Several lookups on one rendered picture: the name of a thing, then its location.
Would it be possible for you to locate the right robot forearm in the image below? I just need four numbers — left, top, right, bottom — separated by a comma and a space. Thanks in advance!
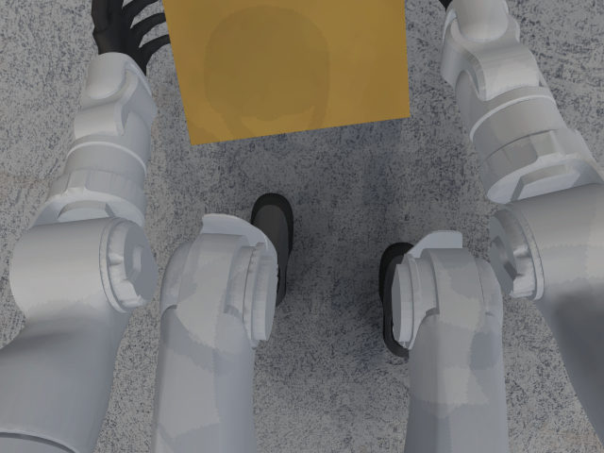
440, 0, 604, 204

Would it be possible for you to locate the robot left foot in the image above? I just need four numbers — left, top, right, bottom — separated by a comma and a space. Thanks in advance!
250, 193, 294, 308

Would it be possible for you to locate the robot left upper arm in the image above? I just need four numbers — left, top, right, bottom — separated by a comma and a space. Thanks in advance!
0, 216, 158, 453

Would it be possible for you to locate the left robot forearm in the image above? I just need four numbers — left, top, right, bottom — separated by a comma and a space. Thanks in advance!
9, 52, 158, 310

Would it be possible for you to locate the robot right upper arm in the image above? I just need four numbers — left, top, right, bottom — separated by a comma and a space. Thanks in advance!
489, 183, 604, 447

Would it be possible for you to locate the robot left hand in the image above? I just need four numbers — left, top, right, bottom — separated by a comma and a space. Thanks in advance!
91, 0, 171, 76

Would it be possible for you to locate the carton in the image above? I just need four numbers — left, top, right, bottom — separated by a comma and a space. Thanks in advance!
162, 0, 410, 145

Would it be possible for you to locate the left robot shin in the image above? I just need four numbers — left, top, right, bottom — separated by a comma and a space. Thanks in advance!
159, 213, 278, 317

